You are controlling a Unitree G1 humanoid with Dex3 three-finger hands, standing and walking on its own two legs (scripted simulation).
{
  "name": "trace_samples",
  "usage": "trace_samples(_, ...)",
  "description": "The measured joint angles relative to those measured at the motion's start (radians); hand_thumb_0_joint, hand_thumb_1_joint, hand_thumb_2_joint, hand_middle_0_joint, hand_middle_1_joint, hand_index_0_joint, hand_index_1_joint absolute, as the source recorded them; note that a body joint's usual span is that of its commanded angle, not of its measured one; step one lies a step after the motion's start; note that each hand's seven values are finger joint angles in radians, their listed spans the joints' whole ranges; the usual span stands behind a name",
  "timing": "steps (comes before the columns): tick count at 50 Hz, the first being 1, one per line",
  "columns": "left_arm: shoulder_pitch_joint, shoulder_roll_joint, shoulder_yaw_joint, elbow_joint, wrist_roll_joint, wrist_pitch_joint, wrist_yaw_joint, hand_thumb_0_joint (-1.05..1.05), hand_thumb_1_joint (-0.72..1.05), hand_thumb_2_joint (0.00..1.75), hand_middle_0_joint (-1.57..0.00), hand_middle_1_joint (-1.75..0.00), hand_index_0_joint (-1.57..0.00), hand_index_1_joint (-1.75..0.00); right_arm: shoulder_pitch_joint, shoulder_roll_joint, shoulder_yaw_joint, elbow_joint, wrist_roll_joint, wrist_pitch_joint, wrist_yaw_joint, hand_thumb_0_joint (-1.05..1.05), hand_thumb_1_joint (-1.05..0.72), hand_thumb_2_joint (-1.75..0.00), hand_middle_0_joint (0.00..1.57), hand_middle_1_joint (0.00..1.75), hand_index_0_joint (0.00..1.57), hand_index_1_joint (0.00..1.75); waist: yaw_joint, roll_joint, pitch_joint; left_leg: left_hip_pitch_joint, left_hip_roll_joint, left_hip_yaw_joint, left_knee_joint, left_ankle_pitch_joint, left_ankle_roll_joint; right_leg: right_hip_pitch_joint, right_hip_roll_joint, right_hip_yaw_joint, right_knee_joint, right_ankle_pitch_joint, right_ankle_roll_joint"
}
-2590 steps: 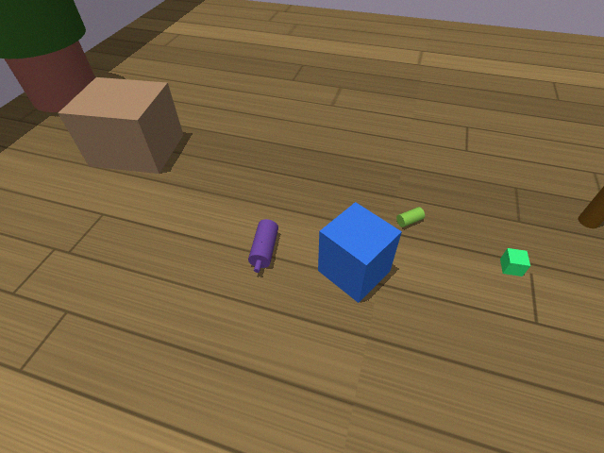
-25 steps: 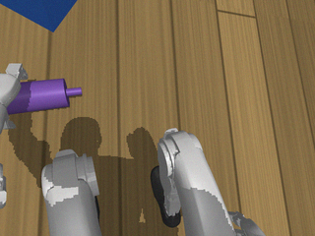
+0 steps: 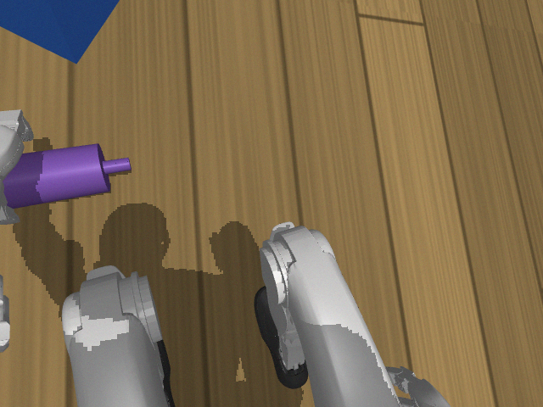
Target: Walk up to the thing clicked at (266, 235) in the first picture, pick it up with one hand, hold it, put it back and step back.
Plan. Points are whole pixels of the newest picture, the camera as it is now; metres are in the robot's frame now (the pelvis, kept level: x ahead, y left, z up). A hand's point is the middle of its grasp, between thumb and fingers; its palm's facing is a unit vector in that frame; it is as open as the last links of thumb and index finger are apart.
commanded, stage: approach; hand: left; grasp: from above
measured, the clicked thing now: (59, 174) +0.50 +0.25 -0.30
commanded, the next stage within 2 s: rest palm in 0.02 s
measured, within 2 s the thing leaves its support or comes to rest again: neither
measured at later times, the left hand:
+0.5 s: hand (25, 180) +0.47 +0.27 -0.21, palm faces -0.51 -0.05 -0.86, open 13.3 cm
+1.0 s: hand (36, 181) +0.48 +0.27 -0.26, palm faces -0.47 -0.06 -0.88, open 13.2 cm
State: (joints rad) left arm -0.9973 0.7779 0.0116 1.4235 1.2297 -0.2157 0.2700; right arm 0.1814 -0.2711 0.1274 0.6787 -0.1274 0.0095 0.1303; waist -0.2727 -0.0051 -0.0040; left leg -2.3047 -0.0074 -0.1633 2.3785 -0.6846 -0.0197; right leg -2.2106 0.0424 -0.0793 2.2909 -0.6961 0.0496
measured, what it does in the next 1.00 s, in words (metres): stands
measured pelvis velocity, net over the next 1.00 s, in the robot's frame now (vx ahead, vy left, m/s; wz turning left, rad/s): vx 0.00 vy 0.00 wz -0.06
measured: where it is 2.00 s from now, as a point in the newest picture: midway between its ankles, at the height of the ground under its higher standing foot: (224, 375)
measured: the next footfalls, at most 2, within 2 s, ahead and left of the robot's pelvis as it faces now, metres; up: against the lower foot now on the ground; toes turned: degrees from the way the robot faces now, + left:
none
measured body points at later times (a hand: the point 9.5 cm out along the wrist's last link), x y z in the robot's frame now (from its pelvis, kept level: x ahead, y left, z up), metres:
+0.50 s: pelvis +0.00 +0.00 -0.02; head +0.25 +0.07 +0.35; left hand +0.49 +0.27 -0.16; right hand +0.04 -0.27 -0.11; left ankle +0.07 +0.13 -0.31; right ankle +0.10 -0.13 -0.31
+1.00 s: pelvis +0.00 +0.00 -0.03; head +0.28 +0.09 +0.31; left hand +0.50 +0.27 -0.21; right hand +0.03 -0.26 -0.11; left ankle +0.07 +0.13 -0.31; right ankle +0.10 -0.13 -0.31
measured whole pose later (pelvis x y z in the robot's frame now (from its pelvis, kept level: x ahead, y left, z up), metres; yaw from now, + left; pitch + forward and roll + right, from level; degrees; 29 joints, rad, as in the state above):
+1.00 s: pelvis +0.00 +0.00 -0.03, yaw -3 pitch +32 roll -12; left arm -1.05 0.88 0.09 1.65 1.32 -0.22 0.55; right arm 0.13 -0.29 0.21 0.69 -0.23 -0.14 0.19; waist -0.36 -0.07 0.09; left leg -2.36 0.00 -0.23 2.50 -0.72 -0.03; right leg -2.26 0.07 -0.13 2.37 -0.70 0.05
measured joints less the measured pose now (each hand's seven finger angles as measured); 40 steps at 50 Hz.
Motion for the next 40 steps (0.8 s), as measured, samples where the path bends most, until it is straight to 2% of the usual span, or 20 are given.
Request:
trace_samples(4, 0.052, -0.022, 0.005, -0.066, 0.029, -0.059, 0.047, 0.00, -0.45, 0.98, -0.09, -1.14, -0.12, -1.10, 0.012, -0.001, -0.013, 0.016, -0.007, -0.002, 0.003, 0.00, -0.91, -0.90, 0.20, 0.30, 0.21, 0.30, 0.020, -0.009, 0.002, -0.009, -0.007, -0.007, 0.012, 0.005, -0.005, -0.005, -0.004, -0.006, 0.011, 0.001, -0.004)
trace_samples(7, 0.079, -0.042, 0.015, -0.111, 0.058, -0.069, 0.101, 0.00, -0.44, 1.00, -0.09, -1.15, -0.13, -1.11, 0.010, 0.002, -0.035, 0.027, -0.012, -0.006, 0.001, 0.00, -0.91, -0.89, 0.20, 0.30, 0.21, 0.30, 0.024, -0.015, -0.011, -0.015, -0.009, -0.003, 0.017, 0.008, -0.007, -0.012, -0.006, -0.002, 0.021, 0.002, -0.006)
trace_samples(9, 0.066, -0.052, 0.017, -0.092, 0.074, -0.058, 0.136, 0.00, -0.44, 1.02, -0.10, -1.15, -0.13, -1.11, 0.000, 0.002, -0.043, 0.033, -0.014, -0.009, -0.002, 0.00, -0.91, -0.89, 0.20, 0.30, 0.21, 0.30, 0.021, -0.016, -0.025, -0.019, -0.009, 0.002, 0.018, 0.012, -0.007, -0.018, -0.006, 0.002, 0.026, 0.004, -0.009)
trace_samples(12, 0.002, -0.050, 0.010, 0.016, 0.089, -0.021, 0.174, 0.00, -0.44, 1.02, -0.09, -1.13, -0.12, -1.09, -0.025, -0.003, -0.036, 0.036, -0.020, -0.020, -0.005, 0.00, -0.91, -0.90, 0.20, 0.30, 0.21, 0.30, 0.007, -0.012, -0.041, -0.028, -0.008, 0.006, 0.016, 0.020, -0.005, -0.031, -0.005, 0.006, 0.027, 0.012, -0.008)
trace_samples(15, -0.063, -0.034, -0.004, 0.122, 0.079, 0.018, 0.182, 0.00, -0.44, 1.02, -0.09, -1.11, -0.12, -1.08, -0.048, -0.006, -0.021, 0.032, -0.026, -0.041, -0.007, 0.00, -0.91, -0.90, 0.20, 0.30, 0.21, 0.30, -0.011, -0.007, -0.039, -0.035, -0.005, 0.004, 0.016, 0.027, -0.002, -0.039, -0.002, 0.004, 0.024, 0.023, -0.006)
trace_samples(18, -0.098, -0.020, -0.012, 0.177, 0.061, 0.036, 0.163, 0.00, -0.43, 1.02, -0.09, -1.11, -0.12, -1.08, -0.060, -0.007, -0.003, 0.027, -0.028, -0.061, -0.008, 0.00, -0.91, -0.90, 0.20, 0.30, 0.20, 0.30, -0.027, -0.009, -0.021, -0.035, -0.003, 0.001, 0.018, 0.031, 0.000, -0.040, 0.001, 0.002, 0.024, 0.030, -0.003)
trace_samples(21, -0.101, -0.008, -0.006, 0.190, 0.058, 0.023, 0.144, 0.00, -0.43, 1.03, -0.09, -1.11, -0.12, -1.08, -0.056, -0.007, 0.014, 0.025, -0.031, -0.069, -0.009, 0.00, -0.91, -0.90, 0.20, 0.30, 0.20, 0.30, -0.037, -0.016, -0.007, -0.036, -0.001, -0.005, 0.026, 0.028, -0.004, -0.043, 0.004, -0.002, 0.029, 0.031, -0.003)
trace_samples(24, -0.094, 0.008, 0.003, 0.204, 0.066, -0.001, 0.149, 0.00, -0.43, 1.03, -0.10, -1.11, -0.12, -1.08, -0.045, -0.007, 0.027, 0.023, -0.039, -0.073, -0.008, 0.00, -0.91, -0.90, 0.20, 0.30, 0.20, 0.30, -0.047, -0.026, 0.008, -0.038, -0.001, -0.012, 0.040, 0.020, -0.008, -0.045, 0.007, -0.008, 0.040, 0.027, -0.004)
trace_samples(33, -0.054, 0.067, 0.051, 0.199, 0.107, -0.042, 0.236, 0.00, -0.44, 1.02, -0.09, -1.10, -0.11, -1.07, -0.020, -0.010, 0.060, 0.025, -0.069, -0.090, 0.002, 0.00, -0.90, -0.90, 0.20, 0.30, 0.21, 0.30, -0.068, -0.056, 0.056, -0.049, 0.001, -0.037, 0.082, 0.001, -0.015, -0.053, 0.015, -0.027, 0.065, 0.018, -0.003)
trace_samples(40, -0.050, 0.086, 0.058, 0.205, 0.101, -0.019, 0.282, 0.00, -0.43, 1.05, -0.10, -1.10, -0.11, -1.08, -0.022, -0.014, 0.068, 0.033, -0.087, -0.119, 0.027, 0.00, -0.90, -0.90, 0.20, 0.30, 0.21, 0.30, -0.075, -0.064, 0.072, -0.060, 0.003, -0.048, 0.107, -0.016, -0.013, -0.059, 0.020, -0.035, 0.078, 0.008, 0.000)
